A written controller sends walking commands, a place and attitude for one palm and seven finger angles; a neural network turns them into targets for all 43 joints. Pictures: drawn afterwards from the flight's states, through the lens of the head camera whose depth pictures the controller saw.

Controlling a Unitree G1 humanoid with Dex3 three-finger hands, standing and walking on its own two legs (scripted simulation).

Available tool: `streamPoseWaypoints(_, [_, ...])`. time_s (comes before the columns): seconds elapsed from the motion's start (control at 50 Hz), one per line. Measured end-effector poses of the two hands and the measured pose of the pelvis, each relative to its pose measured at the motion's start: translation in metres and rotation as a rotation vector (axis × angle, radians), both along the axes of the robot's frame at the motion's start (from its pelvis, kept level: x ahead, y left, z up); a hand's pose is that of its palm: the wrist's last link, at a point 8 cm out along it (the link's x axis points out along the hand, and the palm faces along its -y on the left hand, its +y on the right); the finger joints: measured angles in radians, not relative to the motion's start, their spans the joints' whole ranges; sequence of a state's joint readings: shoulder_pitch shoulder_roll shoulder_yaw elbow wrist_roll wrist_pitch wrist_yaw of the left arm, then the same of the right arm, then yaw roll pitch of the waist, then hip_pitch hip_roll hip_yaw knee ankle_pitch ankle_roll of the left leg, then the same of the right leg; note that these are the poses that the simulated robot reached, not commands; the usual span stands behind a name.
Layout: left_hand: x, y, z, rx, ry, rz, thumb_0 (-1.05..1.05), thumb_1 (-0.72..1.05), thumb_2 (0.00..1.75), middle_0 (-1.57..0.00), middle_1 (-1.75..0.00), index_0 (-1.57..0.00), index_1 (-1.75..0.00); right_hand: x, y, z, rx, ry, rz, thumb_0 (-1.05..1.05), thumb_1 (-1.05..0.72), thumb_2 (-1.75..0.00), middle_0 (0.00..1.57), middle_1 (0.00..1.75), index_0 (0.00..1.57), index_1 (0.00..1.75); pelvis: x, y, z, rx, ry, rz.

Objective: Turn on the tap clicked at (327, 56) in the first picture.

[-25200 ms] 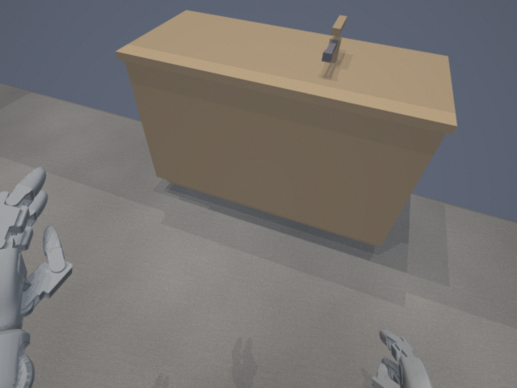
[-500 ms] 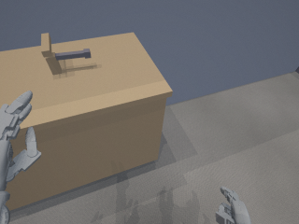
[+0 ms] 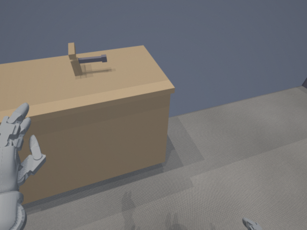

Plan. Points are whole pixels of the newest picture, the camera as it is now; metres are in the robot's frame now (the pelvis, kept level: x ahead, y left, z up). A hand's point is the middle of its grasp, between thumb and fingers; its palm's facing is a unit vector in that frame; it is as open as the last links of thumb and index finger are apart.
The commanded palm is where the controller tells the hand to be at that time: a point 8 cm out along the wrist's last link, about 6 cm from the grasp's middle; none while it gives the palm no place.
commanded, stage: stop stepping back and stand still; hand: left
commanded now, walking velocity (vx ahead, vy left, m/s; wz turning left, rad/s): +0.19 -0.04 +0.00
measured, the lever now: (104, 58) +0.88 +0.29 +0.05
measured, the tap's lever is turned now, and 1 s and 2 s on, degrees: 84 84 84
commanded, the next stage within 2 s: stand and check the lever's angle in 0.44 s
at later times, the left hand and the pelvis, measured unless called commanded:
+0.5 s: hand (35, 168) +0.19 +0.23 +0.17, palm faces +0.44 -0.81 -0.40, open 7.4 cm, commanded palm +0.14 +0.27 +0.18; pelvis -0.01 -0.01 -0.01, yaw +3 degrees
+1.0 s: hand (35, 150) +0.24 +0.26 +0.16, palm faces +0.42 -0.82 -0.38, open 7.4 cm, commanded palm +0.19 +0.29 +0.18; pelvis +0.04 +0.01 +0.00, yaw +2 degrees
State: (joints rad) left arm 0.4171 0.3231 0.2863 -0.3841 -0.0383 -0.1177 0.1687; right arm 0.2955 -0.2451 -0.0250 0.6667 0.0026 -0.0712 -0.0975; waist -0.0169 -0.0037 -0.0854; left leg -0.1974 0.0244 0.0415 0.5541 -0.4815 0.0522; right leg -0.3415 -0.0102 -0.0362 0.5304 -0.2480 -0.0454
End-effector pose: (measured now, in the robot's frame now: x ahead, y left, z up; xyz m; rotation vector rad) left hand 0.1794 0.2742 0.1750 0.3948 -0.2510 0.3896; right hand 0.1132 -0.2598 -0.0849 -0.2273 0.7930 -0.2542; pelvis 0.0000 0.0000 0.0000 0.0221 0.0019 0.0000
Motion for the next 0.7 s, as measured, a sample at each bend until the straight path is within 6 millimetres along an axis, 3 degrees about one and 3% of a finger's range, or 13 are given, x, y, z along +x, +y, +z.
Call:
streamPoseWaypoints(0.06, [-0.011,0.004,0.001,0.049,-0.012,-0.013,0.02,0.89,0.9,-0.21,-0.3,-0.21,-0.3,-0.009,0.003,-0.004,0.006,-0.029,-0.018,0.01,-0.91,-0.9,0.2,0.3,0.21,0.3,-0.013,0.002,-0.007,0.002,-0.024,0.002])
streamPoseWaypoints(0.16, [-0.026,0.006,0.007,0.11,0.026,0.035,0.02,0.89,0.9,-0.21,-0.3,-0.21,-0.3,-0.019,0.015,-0.015,0.087,-0.019,-0.003,0.01,-0.91,-0.9,0.2,0.3,0.2,0.3,-0.012,-0.007,-0.004,0.002,-0.034,0.016])
streamPoseWaypoints(0.28, [-0.035,-0.008,-0.002,0.091,0.022,0.065,0.02,0.89,0.9,-0.21,-0.3,-0.21,-0.3,-0.007,0.017,-0.042,0.118,0.059,0.099,0.01,-0.9,-0.9,0.2,0.3,0.21,0.3,-0.016,-0.019,-0.016,-0.019,-0.058,0.044])
streamPoseWaypoints(0.38, [-0.035,-0.018,-0.002,0.061,0.042,0.024,0.02,0.89,0.9,-0.21,-0.3,-0.21,-0.3,0.011,0.012,-0.023,0.1,0.03,0.109,0.02,-0.91,-0.9,0.2,0.3,0.21,0.3,-0.016,-0.021,-0.006,-0.001,-0.063,0.043])
streamPoseWaypoints(0.46, [-0.033,-0.012,0.008,0.091,0.003,0.009,0.02,0.89,0.9,-0.21,-0.31,-0.22,-0.3,0.031,0.009,-0.004,0.051,-0.046,0.111,0.02,-0.91,-0.9,0.2,0.3,0.21,0.3,-0.01,-0.017,-0.005,-0.001,-0.062,0.042])
streamPoseWaypoints(0.6, [-0.02,0.012,0.008,0.09,-0.014,0.08,0.01,0.89,0.9,-0.21,-0.3,-0.21,-0.3,0.065,0.017,0.007,0.04,-0.105,0.124,0.01,-0.91,-0.9,0.2,0.3,0.2,0.3,0.005,-0.008,-0.005,-0.018,-0.058,0.05])
streamPoseWaypoints(0.7, [-0.009,0.011,0.001,0.042,0.025,0.088,0.02,0.89,0.9,-0.21,-0.3,-0.21,-0.3,0.082,0.032,0.007,0.069,-0.099,0.161,0.01,-0.91,-0.9,0.2,0.3,0.2,0.3,0.018,-0.005,-0.002,-0.03,-0.044,0.047])
